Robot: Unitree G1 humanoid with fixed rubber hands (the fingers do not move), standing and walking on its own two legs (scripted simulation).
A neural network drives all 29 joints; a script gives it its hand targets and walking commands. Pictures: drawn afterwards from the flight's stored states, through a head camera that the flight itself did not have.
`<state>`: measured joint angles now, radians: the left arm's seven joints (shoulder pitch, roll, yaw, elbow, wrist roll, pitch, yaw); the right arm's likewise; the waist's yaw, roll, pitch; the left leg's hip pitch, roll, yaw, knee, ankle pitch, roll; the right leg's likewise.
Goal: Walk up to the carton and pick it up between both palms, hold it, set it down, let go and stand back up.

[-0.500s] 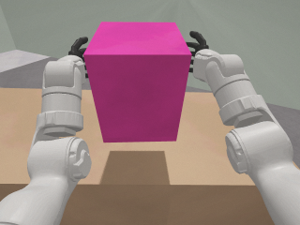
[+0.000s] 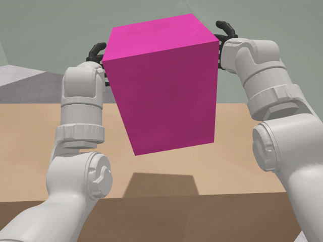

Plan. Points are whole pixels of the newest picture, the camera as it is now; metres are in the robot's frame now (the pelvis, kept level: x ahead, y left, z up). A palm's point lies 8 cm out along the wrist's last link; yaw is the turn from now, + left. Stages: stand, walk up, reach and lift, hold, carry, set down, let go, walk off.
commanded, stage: hold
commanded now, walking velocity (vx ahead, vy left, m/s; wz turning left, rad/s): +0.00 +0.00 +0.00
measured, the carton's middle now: (163, 84) +0.39 -0.01 +0.30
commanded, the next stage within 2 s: none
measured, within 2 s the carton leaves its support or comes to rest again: neither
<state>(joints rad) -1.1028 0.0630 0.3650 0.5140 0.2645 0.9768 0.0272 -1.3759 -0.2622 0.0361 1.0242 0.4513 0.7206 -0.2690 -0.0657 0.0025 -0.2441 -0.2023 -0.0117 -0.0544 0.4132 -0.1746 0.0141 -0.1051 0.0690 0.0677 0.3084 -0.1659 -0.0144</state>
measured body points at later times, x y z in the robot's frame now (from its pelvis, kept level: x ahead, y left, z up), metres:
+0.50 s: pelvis +0.00 -0.03 +0.00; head -0.10 -0.03 +0.44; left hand +0.39 +0.14 +0.34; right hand +0.39 -0.15 +0.37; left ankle +0.03 +0.10 -0.75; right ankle +0.00 -0.12 -0.75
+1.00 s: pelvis +0.01 +0.00 +0.00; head -0.08 +0.03 +0.44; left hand +0.39 +0.15 +0.32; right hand +0.39 -0.14 +0.37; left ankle +0.03 +0.10 -0.75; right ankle +0.00 -0.12 -0.75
